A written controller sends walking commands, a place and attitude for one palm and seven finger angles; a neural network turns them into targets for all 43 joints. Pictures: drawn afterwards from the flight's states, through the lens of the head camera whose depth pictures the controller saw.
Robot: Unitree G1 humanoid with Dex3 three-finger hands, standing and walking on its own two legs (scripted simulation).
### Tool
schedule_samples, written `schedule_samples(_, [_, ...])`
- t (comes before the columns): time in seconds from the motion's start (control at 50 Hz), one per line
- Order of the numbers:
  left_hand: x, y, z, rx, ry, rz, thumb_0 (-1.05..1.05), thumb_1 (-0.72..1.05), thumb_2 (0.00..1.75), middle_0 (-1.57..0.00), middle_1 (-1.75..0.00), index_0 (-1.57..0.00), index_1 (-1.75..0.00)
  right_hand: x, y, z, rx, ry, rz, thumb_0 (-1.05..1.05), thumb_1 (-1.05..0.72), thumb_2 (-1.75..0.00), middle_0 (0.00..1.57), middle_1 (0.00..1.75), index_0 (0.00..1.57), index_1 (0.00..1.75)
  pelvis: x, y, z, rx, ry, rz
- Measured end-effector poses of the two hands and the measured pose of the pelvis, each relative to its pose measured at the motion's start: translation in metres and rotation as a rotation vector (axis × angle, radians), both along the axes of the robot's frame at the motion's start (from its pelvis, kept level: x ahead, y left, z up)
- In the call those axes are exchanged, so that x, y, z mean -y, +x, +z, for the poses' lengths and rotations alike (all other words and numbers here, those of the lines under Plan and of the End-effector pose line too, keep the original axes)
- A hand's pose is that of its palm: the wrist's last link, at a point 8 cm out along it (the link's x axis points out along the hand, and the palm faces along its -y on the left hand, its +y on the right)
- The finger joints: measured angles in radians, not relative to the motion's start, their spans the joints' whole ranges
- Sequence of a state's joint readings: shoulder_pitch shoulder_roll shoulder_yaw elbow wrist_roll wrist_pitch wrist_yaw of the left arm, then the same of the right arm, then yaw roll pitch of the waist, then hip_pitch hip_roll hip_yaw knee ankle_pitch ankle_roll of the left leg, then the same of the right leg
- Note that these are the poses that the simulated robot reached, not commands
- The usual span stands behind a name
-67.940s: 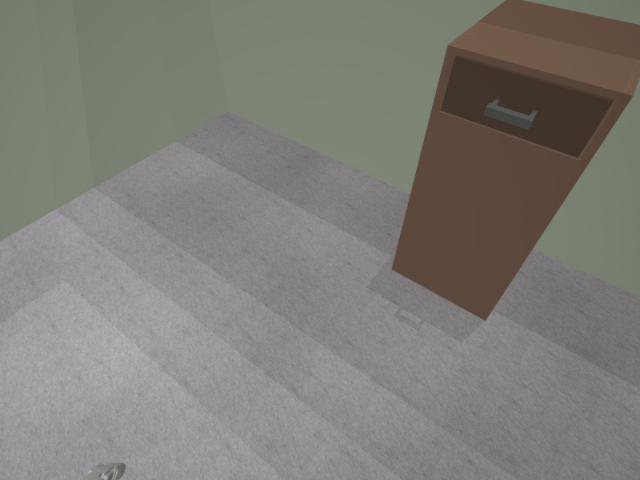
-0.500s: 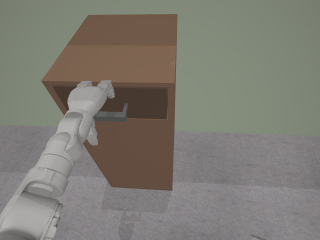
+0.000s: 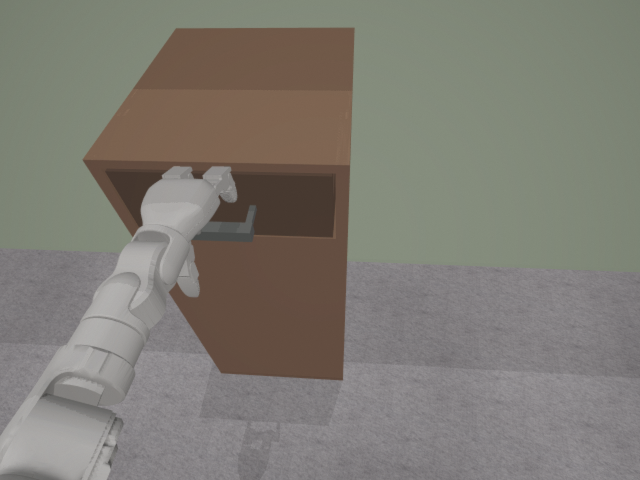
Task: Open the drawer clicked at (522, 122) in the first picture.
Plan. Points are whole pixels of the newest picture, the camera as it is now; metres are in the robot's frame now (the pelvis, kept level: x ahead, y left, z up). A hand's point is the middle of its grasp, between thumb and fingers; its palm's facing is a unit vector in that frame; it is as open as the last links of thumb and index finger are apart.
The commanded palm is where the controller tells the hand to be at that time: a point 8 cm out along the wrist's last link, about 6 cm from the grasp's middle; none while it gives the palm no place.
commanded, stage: re-aim the fingers above the handle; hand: left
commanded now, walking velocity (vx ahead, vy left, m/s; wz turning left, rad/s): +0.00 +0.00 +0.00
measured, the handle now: (222, 221) +0.48 +0.18 +0.03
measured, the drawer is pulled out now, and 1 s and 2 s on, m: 0.00 0.00 0.00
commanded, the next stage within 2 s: lower the fingers behind the handle in 0.46 s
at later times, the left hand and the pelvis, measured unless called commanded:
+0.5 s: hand (201, 221) +0.43 +0.18 +0.08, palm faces -0.01 -0.05 -1.00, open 13.8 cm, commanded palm +0.41 +0.20 +0.14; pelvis +0.00 -0.01 +0.00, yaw +0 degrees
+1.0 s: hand (197, 236) +0.43 +0.20 +0.06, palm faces +0.00 -0.04 -1.00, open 13.8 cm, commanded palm +0.41 +0.19 +0.11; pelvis +0.00 -0.01 -0.01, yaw +0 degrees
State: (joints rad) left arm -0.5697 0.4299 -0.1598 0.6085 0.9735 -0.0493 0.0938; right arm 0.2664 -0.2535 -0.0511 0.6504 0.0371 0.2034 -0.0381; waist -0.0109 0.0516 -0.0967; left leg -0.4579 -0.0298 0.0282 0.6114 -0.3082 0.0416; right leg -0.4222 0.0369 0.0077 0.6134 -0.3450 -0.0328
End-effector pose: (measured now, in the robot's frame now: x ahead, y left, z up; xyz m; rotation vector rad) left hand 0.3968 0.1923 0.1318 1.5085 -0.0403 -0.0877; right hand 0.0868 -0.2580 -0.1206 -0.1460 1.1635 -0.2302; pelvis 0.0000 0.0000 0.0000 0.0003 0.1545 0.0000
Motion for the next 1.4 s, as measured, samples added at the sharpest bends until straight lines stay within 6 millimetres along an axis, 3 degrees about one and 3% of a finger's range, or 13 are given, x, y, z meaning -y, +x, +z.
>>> schedule_samples(0.2, [-0.005,0.009,0.012,0.042,0.029,0.075,0.0,-0.49,0.3,-0.32,-1.2,-0.32,-1.2,-0.002,0.01,-0.001,0.04,0.016,0.012,0.01,-0.91,-0.89,0.2,0.3,0.2,0.3,0.002,-0.004,-0.001,-0.003,0.003,0.002])
schedule_samples(0.44, [0.01,0.012,0.002,0.0,0.004,-0.004,0.0,-0.49,0.3,-0.32,-1.2,-0.32,-1.2,0.003,0.003,0.0,0.022,0.002,0.004,0.01,-0.91,-0.89,0.2,0.3,0.2,0.3,0.006,-0.001,-0.001,-0.008,0.005,-0.003])
schedule_samples(0.62, [-0.011,0.016,0.006,0.017,0.026,0.092,0.0,-0.49,0.3,-0.32,-1.2,-0.32,-1.2,0.009,-0.004,-0.003,-0.009,0.003,-0.016,0.01,-0.91,-0.89,0.2,0.3,0.2,0.3,0.008,0.002,0.0,-0.021,0.004,-0.006])
schedule_samples(0.84, [0.0,0.006,-0.014,-0.017,-0.01,-0.01,0.0,-0.49,0.3,-0.32,-1.2,-0.32,-1.2,0.011,0.003,-0.001,-0.004,-0.017,-0.004,0.01,-0.91,-0.89,0.2,0.3,0.2,0.3,0.007,0.003,-0.002,-0.028,0.002,0.0])
schedule_samples(0.98, [-0.006,0.007,-0.021,0.03,0.019,0.048,0.0,-0.49,0.3,-0.32,-1.2,-0.32,-1.2,0.006,0.006,-0.006,0.004,0.002,0.004,0.01,-0.91,-0.89,0.2,0.3,0.2,0.3,0.005,0.0,-0.006,-0.047,0.0,0.002])
schedule_samples(1.2, [0.01,0.011,-0.033,-0.006,0.007,0.024,0.0,-0.49,0.3,-0.32,-1.2,-0.32,-1.2,0.0,-0.01,-0.01,-0.018,0.012,-0.019,0.01,-0.91,-0.89,0.2,0.3,0.2,0.3,0.004,-0.002,-0.008,-0.051,0.0,-0.004])
schedule_samples(1.4, [0.006,0.009,-0.043,0.022,0.025,0.046,0.0,-0.49,0.3,-0.32,-1.21,-0.32,-1.2,0.008,-0.031,-0.013,-0.057,-0.004,-0.043,0.01,-0.91,-0.89,0.2,0.3,0.2,0.3,0.006,-0.006,-0.01,-0.069,0.0,-0.011])
